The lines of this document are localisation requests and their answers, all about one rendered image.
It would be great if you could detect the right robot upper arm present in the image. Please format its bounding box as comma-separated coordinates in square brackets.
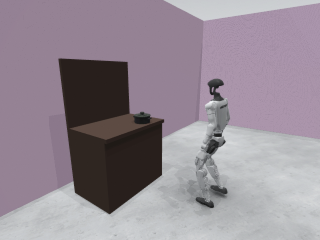
[224, 98, 230, 121]

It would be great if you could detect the lid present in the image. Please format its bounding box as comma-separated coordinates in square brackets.
[134, 113, 151, 118]

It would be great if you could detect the left robot hand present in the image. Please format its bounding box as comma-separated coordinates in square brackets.
[195, 150, 206, 169]

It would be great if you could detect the robot right foot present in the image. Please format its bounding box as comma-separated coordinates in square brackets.
[210, 185, 228, 194]

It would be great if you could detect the humanoid robot torso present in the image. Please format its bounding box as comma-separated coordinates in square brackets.
[208, 98, 227, 148]

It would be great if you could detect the robot left forearm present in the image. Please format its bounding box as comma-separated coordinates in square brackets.
[200, 124, 214, 152]

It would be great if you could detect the left robot upper arm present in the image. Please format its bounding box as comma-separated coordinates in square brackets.
[205, 101, 217, 131]

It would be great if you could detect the table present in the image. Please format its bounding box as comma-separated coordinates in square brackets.
[58, 58, 164, 214]

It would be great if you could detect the pot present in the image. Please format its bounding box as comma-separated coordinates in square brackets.
[133, 116, 152, 124]

